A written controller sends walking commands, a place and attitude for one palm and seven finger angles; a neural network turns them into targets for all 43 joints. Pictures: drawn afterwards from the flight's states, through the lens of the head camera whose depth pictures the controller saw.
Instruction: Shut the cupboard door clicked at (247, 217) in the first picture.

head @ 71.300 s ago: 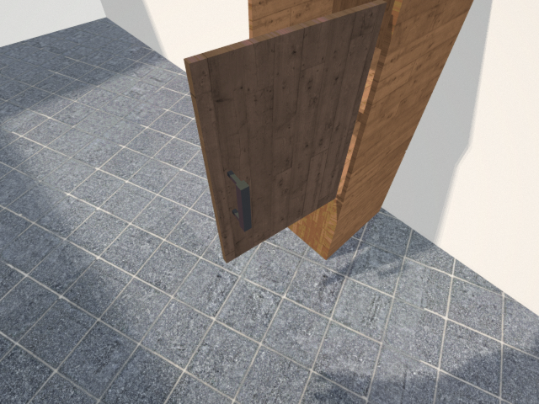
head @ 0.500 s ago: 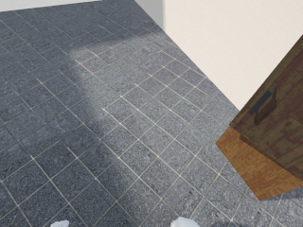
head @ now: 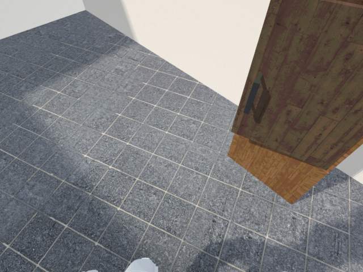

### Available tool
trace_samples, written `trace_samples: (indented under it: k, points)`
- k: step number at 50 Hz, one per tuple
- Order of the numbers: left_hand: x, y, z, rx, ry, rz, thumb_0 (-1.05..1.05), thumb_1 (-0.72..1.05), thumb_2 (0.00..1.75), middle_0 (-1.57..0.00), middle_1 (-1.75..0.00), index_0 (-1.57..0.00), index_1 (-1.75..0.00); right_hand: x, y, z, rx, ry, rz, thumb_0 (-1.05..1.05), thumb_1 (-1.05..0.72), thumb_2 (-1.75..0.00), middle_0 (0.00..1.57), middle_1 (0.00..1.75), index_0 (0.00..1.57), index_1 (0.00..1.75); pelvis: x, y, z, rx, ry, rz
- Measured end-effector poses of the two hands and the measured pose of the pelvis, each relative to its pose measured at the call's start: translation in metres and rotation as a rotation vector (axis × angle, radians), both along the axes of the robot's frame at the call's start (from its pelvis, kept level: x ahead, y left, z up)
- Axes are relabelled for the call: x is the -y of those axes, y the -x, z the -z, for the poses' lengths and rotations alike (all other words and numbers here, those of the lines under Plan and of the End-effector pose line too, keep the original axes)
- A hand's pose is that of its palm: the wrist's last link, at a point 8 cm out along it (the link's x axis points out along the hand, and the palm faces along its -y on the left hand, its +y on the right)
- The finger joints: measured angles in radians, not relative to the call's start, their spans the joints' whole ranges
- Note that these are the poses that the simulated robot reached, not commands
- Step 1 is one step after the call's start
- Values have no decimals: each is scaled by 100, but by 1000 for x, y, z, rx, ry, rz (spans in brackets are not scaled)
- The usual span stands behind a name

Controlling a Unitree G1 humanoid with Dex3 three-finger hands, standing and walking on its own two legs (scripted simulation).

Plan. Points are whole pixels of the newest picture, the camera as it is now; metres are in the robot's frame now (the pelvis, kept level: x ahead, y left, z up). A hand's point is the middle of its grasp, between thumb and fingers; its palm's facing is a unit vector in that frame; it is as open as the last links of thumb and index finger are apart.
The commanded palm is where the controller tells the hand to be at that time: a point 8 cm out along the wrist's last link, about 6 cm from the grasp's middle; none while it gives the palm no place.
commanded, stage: turn to face it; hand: left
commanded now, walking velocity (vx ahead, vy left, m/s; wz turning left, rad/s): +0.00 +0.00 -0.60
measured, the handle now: (253, 94) +0.70 -0.21 -0.07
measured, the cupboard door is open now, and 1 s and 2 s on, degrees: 17 17 17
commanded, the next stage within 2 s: take the last steps up to it in 0.62 s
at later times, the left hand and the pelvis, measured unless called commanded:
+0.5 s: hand (109, 257) +0.17 +0.20 -0.16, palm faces -0.27 -0.93 -0.24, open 7.4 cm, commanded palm none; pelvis +0.01 +0.02 +0.00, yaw -16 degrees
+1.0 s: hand (122, 262) +0.16 +0.17 -0.18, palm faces -0.38 -0.92 -0.14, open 7.4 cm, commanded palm none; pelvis +0.05 +0.01 +0.00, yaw -24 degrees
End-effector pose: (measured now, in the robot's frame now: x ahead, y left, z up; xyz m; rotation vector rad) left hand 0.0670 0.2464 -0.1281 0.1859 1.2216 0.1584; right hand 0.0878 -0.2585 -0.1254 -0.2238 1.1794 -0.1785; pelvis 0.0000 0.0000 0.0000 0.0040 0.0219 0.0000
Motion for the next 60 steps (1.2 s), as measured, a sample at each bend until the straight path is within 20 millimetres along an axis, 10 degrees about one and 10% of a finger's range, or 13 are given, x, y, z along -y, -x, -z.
trace_samples:
  k: [7, 16, 30, 47, 60]
  points:
    - [-31, -6, 27, -56, 35, 26, 1, 90, 90, -21, -30, -20, -30, -26, -9, -12, 87, 54, 37, 1, -91, -89, 20, 30, 20, 30, -29, -7, 10, 0, 14, 90]
    - [-46, -52, 10, -43, 24, 142, 1, 91, 90, -20, -30, -20, -30, -42, 42, -23, 10, 55, 139, 0, -91, -89, 20, 30, 21, 30, -40, -11, -6, 6, 52, 194]
    - [36, -117, -4, 79, -29, 375, 1, 91, 90, -20, -30, -20, -30, -11, 152, 30, -170, -45, 405, 1, -91, -89, 20, 30, 21, 30, -6, -8, 12, 15, 16, 317]
    - [32, -100, 30, -58, 71, 362, 1, 90, 90, -21, -30, -20, -30, -31, 110, 2, -44, 8, 422, 1, -91, -89, 20, 30, 20, 30, -14, -39, 9, 9, 27, 394]
    - [67, -170, 14, -109, 55, 472, 1, 91, 90, -20, -30, -19, -30, -64, 158, -14, -263, -69, 581, 0, -91, -89, 20, 30, 21, 30, 19, -87, -9, 6, 36, 476]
